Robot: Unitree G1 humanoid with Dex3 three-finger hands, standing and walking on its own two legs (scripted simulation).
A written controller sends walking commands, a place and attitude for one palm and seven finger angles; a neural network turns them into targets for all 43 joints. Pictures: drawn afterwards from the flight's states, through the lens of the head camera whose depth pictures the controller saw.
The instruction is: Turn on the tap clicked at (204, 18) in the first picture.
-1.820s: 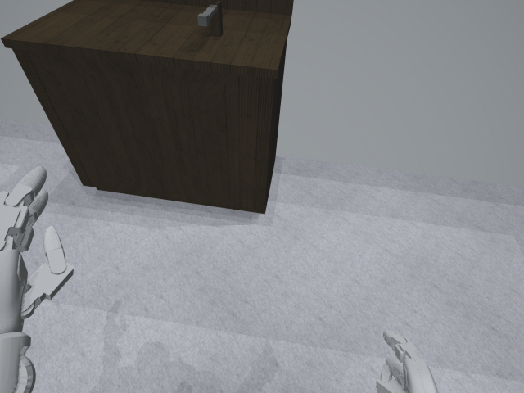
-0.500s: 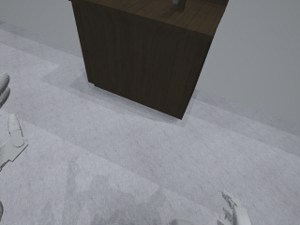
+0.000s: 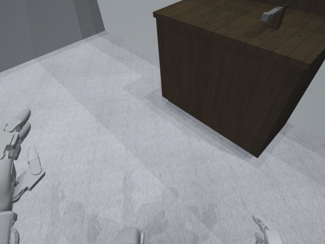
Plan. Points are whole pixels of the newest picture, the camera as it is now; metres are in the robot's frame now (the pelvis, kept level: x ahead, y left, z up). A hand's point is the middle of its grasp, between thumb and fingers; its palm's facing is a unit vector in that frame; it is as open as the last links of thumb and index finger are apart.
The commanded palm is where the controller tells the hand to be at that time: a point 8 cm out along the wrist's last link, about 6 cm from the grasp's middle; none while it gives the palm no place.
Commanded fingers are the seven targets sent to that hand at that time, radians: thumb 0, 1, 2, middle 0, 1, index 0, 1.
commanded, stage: walk to a spot facing it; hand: left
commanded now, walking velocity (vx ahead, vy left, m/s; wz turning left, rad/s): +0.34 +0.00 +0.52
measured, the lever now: (266, 16) +0.99 -0.41 +0.12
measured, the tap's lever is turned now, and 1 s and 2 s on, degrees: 0 0 0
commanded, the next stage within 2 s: none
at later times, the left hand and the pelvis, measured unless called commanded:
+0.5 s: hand (41, 126) +0.29 +0.25 +0.20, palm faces +0.56 -0.70 -0.44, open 7.4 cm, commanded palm +0.23 +0.28 +0.17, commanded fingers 0.00 0.90 0.90 -0.20 -0.30 -0.20 -0.30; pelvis +0.13 -0.02 -0.01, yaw +12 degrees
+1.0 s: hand (44, 109) +0.35 +0.27 +0.19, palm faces +0.75 -0.49 -0.45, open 7.4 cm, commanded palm +0.28 +0.29 +0.17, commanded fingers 0.00 0.90 0.90 -0.20 -0.30 -0.20 -0.30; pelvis +0.26 -0.03 -0.02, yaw +28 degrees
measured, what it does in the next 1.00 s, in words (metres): walks ahead, turning left: left foot, then right foot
